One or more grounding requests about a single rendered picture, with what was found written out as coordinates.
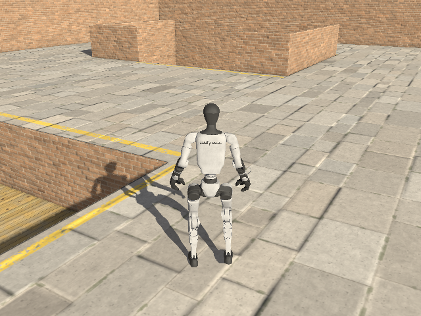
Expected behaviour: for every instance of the robot foot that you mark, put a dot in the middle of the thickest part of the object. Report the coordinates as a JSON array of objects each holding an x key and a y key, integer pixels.
[
  {"x": 193, "y": 262},
  {"x": 228, "y": 258}
]

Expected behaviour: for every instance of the robot left hand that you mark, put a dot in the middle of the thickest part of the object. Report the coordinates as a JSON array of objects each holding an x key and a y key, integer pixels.
[{"x": 179, "y": 181}]

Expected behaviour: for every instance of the left robot forearm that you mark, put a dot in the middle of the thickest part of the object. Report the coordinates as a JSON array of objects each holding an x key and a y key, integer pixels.
[{"x": 177, "y": 171}]

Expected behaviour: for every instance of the right robot forearm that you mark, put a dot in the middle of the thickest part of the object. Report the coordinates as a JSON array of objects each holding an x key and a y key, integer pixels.
[{"x": 242, "y": 172}]

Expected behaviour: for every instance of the right robot upper arm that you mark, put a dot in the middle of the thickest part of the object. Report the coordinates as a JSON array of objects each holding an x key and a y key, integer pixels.
[{"x": 234, "y": 148}]

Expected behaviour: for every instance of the left robot upper arm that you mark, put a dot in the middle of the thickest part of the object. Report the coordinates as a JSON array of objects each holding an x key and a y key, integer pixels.
[{"x": 186, "y": 148}]

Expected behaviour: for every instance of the robot right hand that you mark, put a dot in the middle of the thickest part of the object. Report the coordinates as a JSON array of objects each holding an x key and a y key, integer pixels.
[{"x": 246, "y": 183}]

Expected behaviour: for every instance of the left robot foot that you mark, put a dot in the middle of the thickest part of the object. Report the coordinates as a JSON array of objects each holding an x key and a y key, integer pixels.
[{"x": 193, "y": 262}]

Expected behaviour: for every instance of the right robot foot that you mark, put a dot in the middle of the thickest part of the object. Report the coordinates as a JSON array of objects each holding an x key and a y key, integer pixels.
[{"x": 228, "y": 258}]

